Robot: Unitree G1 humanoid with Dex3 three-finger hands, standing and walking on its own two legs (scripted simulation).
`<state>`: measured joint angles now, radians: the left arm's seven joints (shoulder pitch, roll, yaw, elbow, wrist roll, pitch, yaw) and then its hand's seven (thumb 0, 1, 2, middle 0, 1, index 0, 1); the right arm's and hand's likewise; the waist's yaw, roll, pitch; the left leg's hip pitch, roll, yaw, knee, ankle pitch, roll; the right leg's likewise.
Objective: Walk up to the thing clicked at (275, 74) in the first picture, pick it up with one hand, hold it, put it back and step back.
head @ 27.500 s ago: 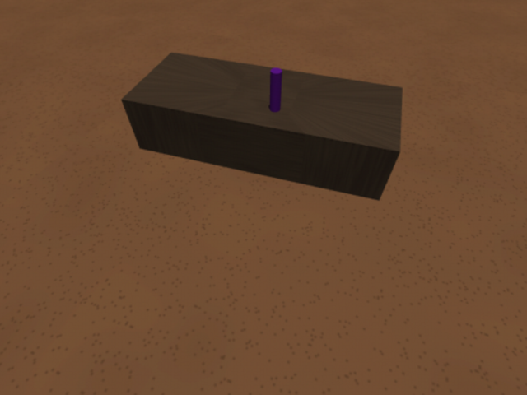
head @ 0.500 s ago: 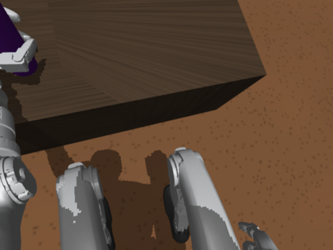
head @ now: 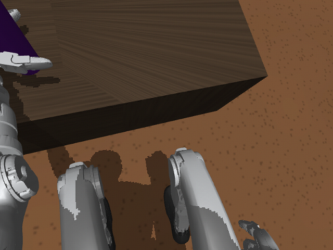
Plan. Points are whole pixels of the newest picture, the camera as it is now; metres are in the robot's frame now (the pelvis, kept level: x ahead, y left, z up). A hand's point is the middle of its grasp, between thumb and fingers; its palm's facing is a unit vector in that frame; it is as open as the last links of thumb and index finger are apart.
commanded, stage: withdraw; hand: left
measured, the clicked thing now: (3, 33) +0.55 +0.25 +0.02
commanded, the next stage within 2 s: rise in 0.42 s
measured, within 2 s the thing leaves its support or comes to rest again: neither
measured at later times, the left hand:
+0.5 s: hand out of the picture +0.55 +0.30 +0.11, palm faces +0.26 -0.96 -0.06, open 17.4 cm
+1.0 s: hand out of the picture +0.49 +0.38 +0.20, palm faces +0.37 -0.84 -0.40, open 17.6 cm
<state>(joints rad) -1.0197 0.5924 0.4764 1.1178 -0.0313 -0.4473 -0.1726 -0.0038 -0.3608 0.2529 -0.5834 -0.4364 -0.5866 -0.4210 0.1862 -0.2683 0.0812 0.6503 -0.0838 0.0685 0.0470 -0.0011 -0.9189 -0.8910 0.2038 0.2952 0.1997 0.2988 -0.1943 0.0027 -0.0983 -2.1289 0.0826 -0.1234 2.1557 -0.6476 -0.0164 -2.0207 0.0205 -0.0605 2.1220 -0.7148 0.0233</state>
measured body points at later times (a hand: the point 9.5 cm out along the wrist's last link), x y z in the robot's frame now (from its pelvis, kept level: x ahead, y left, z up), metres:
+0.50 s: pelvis +0.00 +0.00 +0.05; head +0.22 +0.05 +0.44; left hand +0.53 +0.35 +0.12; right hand +0.08 -0.26 -0.07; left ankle +0.09 +0.14 -0.37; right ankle +0.08 -0.13 -0.37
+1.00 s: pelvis +0.04 +0.01 +0.23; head +0.20 +0.07 +0.65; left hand +0.46 +0.42 +0.23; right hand +0.09 -0.25 +0.12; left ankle +0.08 +0.14 -0.37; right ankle +0.08 -0.13 -0.37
